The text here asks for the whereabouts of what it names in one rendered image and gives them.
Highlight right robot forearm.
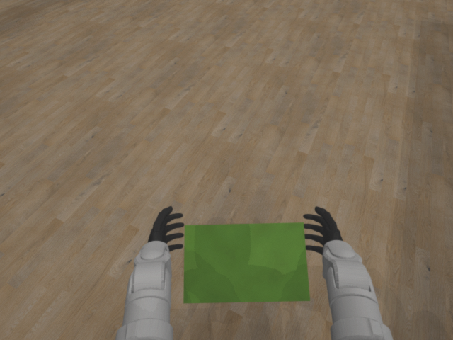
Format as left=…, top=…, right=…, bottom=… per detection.
left=322, top=240, right=393, bottom=340

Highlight carton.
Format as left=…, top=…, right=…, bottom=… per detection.
left=183, top=222, right=310, bottom=303

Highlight robot left hand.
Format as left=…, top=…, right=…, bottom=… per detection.
left=148, top=206, right=184, bottom=251

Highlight robot right hand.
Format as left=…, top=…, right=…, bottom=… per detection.
left=303, top=206, right=343, bottom=255

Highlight left robot forearm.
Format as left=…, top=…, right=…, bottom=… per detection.
left=115, top=241, right=173, bottom=340

